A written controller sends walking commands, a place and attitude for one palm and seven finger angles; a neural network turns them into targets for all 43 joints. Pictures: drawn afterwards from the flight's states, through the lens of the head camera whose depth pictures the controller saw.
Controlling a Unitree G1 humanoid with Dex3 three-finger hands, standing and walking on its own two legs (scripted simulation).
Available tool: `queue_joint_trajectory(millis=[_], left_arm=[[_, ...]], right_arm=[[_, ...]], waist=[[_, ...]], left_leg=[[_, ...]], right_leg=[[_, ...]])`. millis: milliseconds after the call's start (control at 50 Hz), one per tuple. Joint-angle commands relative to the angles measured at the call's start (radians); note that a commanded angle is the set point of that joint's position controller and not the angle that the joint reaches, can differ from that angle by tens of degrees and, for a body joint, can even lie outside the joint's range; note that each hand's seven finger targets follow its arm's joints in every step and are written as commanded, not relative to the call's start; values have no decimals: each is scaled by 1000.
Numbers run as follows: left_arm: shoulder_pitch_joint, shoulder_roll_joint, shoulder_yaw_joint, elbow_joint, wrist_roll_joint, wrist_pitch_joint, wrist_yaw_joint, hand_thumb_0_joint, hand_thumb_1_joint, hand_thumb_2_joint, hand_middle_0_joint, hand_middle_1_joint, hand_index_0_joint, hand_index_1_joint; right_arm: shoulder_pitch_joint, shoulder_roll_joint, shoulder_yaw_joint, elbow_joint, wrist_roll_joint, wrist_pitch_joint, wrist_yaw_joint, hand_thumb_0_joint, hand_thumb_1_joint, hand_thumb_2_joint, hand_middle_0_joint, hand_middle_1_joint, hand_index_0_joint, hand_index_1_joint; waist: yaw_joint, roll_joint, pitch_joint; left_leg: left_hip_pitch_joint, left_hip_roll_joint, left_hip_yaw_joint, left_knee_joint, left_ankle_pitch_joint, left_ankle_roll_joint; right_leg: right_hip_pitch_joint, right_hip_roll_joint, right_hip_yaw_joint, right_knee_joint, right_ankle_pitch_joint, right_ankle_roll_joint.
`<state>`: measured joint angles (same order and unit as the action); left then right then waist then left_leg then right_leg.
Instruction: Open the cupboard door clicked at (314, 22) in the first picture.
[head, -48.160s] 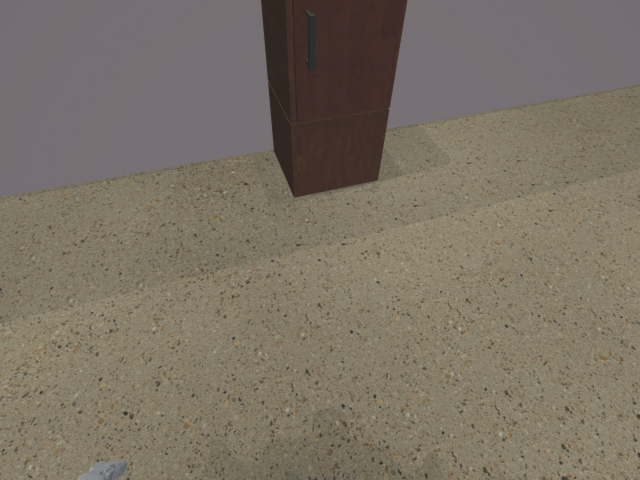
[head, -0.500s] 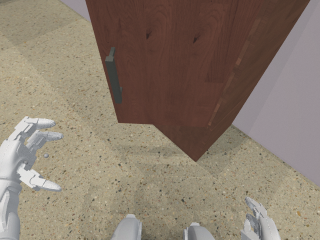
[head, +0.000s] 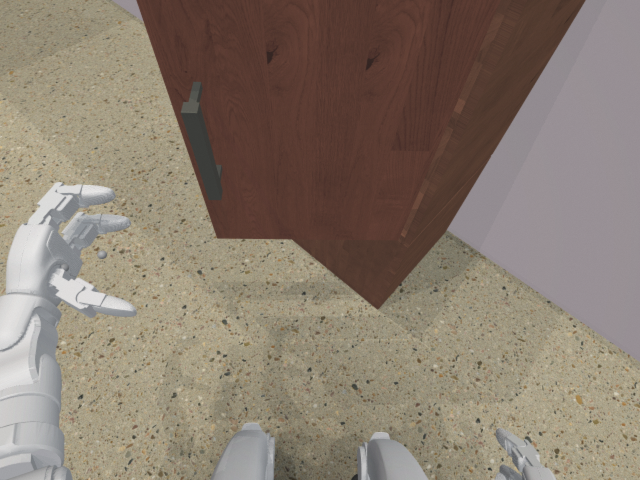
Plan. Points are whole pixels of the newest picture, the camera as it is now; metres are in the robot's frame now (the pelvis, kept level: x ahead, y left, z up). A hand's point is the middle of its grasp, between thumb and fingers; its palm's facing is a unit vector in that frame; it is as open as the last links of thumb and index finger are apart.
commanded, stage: move the hooked fingers beside the handle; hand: left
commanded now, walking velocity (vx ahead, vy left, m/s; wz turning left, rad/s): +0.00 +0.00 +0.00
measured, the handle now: (206, 146) +0.55 +0.18 +0.04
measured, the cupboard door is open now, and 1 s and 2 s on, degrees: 43 43 43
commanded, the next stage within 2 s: slide the fingers in behind the handle in 1.88 s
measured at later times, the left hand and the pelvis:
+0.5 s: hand (128, 210) +0.43 +0.26 +0.05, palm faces +0.04 -1.00 -0.01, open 14.0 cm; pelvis +0.00 +0.00 -0.01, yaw -1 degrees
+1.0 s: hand (154, 172) +0.49 +0.24 +0.05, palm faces +0.02 -1.00 -0.01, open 14.0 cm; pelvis -0.01 +0.01 -0.02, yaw -1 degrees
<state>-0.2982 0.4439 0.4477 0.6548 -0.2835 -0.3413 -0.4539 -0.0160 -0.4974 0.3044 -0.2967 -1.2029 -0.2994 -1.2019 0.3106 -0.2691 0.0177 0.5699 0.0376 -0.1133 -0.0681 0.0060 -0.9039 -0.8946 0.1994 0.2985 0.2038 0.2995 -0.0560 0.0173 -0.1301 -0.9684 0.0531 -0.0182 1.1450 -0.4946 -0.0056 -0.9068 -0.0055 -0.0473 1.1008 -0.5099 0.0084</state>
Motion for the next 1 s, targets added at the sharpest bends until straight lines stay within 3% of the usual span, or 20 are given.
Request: queue_joint_trajectory(millis=[0, 40, 80, 140, 180, 260, 300, 340, 380, 420, 460, 540, 620, 640, 660, 700, 760, 820, 880, 980], left_arm=[[-329, 253, 48, -151, -13, -89, -5, 0, -500, 300, -300, -1200, -300, -1200], [-376, 271, 54, -128, -4, -98, -7, 0, -500, 300, -300, -1200, -300, -1200], [-390, 240, 23, -131, 3, -100, -3, 0, -500, 300, -300, -1200, -300, -1200], [-395, 269, 51, -119, 11, -100, 13, 0, -500, 300, -300, -1200, -300, -1200], [-418, 245, 32, -92, 17, -94, 26, 0, -500, 300, -300, -1200, -300, -1200], [-464, 304, 78, -24, 37, -99, 49, 0, -500, 300, -300, -1200, -300, -1200], [-503, 306, 70, -20, 46, -111, 51, 0, -500, 300, -300, -1200, -300, -1200], [-531, 320, 74, 9, 55, -121, 47, 0, -500, 300, -300, -1200, -300, -1200], [-584, 291, 40, 48, 60, -123, 42, 0, -500, 300, -300, -1200, -300, -1200], [-652, 312, 45, 101, 62, -128, 36, 0, -500, 300, -300, -1200, -300, -1200], [-659, 300, 32, 105, 69, -133, 32, 0, -500, 300, -300, -1200, -300, -1200], [-722, 322, 38, 111, 79, -141, 42, 0, -500, 300, -300, -1200, -300, -1200], [-745, 349, 60, 159, 86, -132, 59, 0, -500, 300, -300, -1200, -300, -1200], [-749, 368, 68, 162, 97, -132, 65, 0, -500, 300, -300, -1200, -300, -1200], [-767, 347, 50, 149, 99, -134, 68, 0, -500, 300, -300, -1200, -300, -1200], [-779, 381, 72, 185, 109, -131, 80, 0, -500, 300, -300, -1200, -300, -1200], [-834, 412, 84, 201, 117, -140, 79, 0, -500, 300, -300, -1200, -300, -1200], [-883, 382, 43, 214, 125, -143, 74, 0, -500, 300, -300, -1200, -300, -1200], [-941, 377, 28, 257, 132, -132, 85, 0, -500, 300, -300, -1200, -300, -1200], [-969, 390, 35, 285, 150, -121, 105, 0, -500, 300, -300, -1200, -300, -1200]], right_arm=[[40, -164, -69, -84, -3, -25, -10, 0, -900, -900, 200, 300, 200, 300], [55, -168, -71, -71, -5, -18, -12, 0, -900, -900, 200, 300, 200, 300], [55, -164, -72, -69, -5, -13, -8, 0, -900, -900, 200, 300, 200, 300], [71, -168, -75, -61, -8, 0, -4, 0, -900, -900, 200, 300, 200, 300], [69, -164, -74, -59, -8, 9, 0, 0, -900, -900, 200, 300, 200, 300], [82, -169, -70, -54, -12, 29, 1, 0, -900, -900, 200, 300, 200, 300], [80, -165, -68, -55, -14, 34, 4, 0, -900, -900, 200, 300, 200, 300], [94, -169, -68, -49, -16, 43, 4, 0, -900, -900, 200, 300, 200, 300], [94, -167, -67, -38, -16, 48, 7, 0, -900, -900, 200, 300, 200, 300], [104, -174, -66, -26, -15, 55, 1, 0, -900, -900, 200, 300, 200, 300], [110, -173, -67, -29, -18, 61, 5, 0, -900, -900, 200, 300, 200, 300], [128, -178, -69, -14, -23, 74, 9, 0, -900, -900, 200, 300, 200, 300], [138, -177, -66, -9, -25, 90, 10, 0, -900, -900, 200, 300, 200, 300], [137, -179, -64, -9, -25, 95, 12, 0, -900, -900, 200, 300, 200, 300], [139, -176, -65, -10, -26, 98, 15, 0, -900, -900, 200, 300, 200, 300], [145, -179, -64, -7, -27, 107, 15, 0, -900, -900, 200, 300, 200, 300], [154, -180, -59, -3, -32, 113, 14, 0, -900, -900, 200, 300, 200, 300], [164, -179, -55, -2, -33, 119, 17, 0, -900, -900, 200, 300, 200, 300], [174, -188, -55, 16, -36, 127, 16, 0, -900, -900, 200, 300, 200, 300], [196, -190, -52, 18, -44, 136, 23, 0, -900, -900, 200, 300, 200, 300]], waist=[[-1, 81, -347], [-4, 79, -373], [-2, 118, -388], [3, 99, -427], [-5, 94, -391], [-7, 66, -393], [-7, 99, -399], [-15, 78, -417], [-30, 110, -393], [-48, 73, -367], [-37, 113, -431], [-39, 130, -475], [-47, 95, -457], [-43, 121, -461], [-51, 136, -470], [-60, 92, -453], [-66, 117, -474], [-82, 164, -462], [-108, 159, -450], [-112, 158, -492]], left_leg=[[250, -36, -1, -141, 265, 26], [276, -31, -9, -137, 295, 24], [311, -31, -14, -140, 323, 21], [332, -27, -19, -134, 376, 19], [321, -27, -19, -139, 343, 19], [272, -28, -11, -130, 326, 22], [271, -29, -8, -126, 324, 22], [279, -25, -13, -119, 342, 22], [275, -25, -13, -110, 320, 21], [253, -23, -21, -102, 291, 27], [290, -25, -22, -98, 324, 23], [336, -18, -37, -87, 369, 19], [277, -21, -31, -75, 360, 27], [287, -19, -31, -80, 358, 23], [301, -20, -31, -77, 373, 24], [259, -18, -27, -69, 350, 28], [243, -20, -25, -58, 349, 29], [278, -16, -37, -56, 357, 26], [282, -10, -48, -54, 329, 26], [288, -9, -53, -43, 358, 27]], right_leg=[[120, 30, 17, -135, 245, -25], [108, 34, 12, -124, 260, -28], [92, 30, 7, -122, 271, -31], [98, 33, 4, -113, 306, -30], [77, 32, 0, -122, 280, -28], [97, 34, 7, -115, 285, -26], [99, 32, 11, -113, 287, -27], [89, 38, 8, -104, 295, -28], [51, 36, 8, -106, 275, -27], [27, 40, 6, -105, 248, -29], [26, 36, 7, -96, 265, -29], [-4, 38, -1, -84, 273, -31], [19, 40, 4, -80, 290, -28], [10, 40, 4, -82, 283, -28], [3, 39, 3, -82, 291, -27], [16, 40, 8, -84, 289, -23], [26, 42, 16, -77, 299, -22], [-34, 46, 5, -70, 275, -29], [-80, 45, 1, -79, 240, -25], [-82, 47, -2, -71, 255, -24]])
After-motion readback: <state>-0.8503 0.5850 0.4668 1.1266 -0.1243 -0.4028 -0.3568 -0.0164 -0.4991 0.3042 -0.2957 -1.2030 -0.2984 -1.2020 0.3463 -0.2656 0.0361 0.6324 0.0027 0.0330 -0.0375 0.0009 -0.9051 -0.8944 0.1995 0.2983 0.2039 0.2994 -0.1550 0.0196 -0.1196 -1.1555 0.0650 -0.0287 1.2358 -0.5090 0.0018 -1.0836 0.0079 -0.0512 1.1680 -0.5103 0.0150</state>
